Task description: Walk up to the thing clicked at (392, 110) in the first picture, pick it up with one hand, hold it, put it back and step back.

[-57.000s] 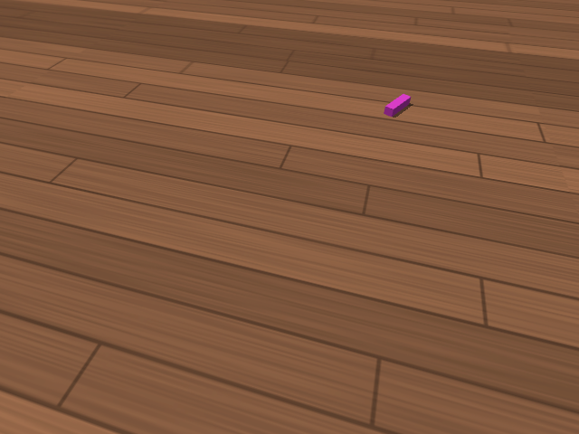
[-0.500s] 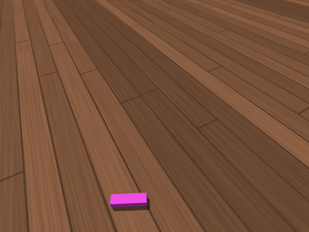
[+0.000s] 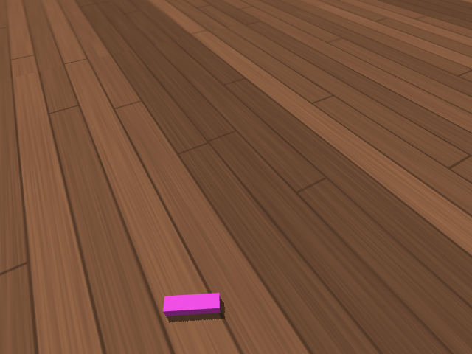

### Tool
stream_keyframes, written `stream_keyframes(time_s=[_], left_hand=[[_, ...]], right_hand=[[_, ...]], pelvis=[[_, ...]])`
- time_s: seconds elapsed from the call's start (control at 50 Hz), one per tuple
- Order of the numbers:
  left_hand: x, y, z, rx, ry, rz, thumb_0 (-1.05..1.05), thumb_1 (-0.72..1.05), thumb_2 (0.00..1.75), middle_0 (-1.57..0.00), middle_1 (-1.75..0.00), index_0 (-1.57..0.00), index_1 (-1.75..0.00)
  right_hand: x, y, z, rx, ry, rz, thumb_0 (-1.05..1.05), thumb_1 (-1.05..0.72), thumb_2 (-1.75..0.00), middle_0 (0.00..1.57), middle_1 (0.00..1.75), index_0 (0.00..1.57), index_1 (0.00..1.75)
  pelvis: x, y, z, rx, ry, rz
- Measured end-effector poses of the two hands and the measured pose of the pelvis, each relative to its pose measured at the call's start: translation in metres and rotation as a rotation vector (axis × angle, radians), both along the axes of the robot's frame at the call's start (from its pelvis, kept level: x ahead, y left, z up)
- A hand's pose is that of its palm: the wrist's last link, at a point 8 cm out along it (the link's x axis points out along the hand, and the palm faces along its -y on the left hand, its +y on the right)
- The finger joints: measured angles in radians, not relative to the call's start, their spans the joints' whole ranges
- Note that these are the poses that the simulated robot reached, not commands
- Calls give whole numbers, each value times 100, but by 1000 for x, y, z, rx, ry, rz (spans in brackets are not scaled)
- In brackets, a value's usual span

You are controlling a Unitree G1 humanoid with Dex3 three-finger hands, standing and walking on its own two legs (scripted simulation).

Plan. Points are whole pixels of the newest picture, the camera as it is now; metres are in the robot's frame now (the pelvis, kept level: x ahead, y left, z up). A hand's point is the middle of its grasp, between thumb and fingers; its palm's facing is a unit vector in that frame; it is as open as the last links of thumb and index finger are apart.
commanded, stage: stand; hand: left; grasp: from above
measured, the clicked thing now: (192, 304) +0.48 +0.21 -0.75
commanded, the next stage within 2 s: step back in 1.06 s
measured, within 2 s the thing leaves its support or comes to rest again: neither
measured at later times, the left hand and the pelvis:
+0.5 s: hand out of the picture +0.08 +0.25 -0.16, palm faces -0.01 -0.94 -0.34, open 7.3 cm; pelvis +0.01 +0.00 +0.00, yaw +0 degrees
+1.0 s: hand out of the picture +0.09 +0.25 -0.16, palm faces -0.01 -0.94 -0.34, open 7.3 cm; pelvis +0.01 +0.00 +0.00, yaw +0 degrees
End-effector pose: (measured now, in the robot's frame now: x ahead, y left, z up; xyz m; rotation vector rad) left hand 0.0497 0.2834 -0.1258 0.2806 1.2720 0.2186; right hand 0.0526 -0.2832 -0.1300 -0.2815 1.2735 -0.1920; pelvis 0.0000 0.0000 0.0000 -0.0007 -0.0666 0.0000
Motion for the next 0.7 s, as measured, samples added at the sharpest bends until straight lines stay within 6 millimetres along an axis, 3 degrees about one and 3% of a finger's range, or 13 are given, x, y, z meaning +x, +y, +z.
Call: stream_keyframes(time_s=[0.7], left_hand=[[31,10,5,12,-33,-27,0,91,90,-20,-30,-21,-30]], right_hand=[[25,-8,8,-24,-24,7,1,-90,-90,21,30,20,29]], pelvis=[[13,2,1,1,16,-4]])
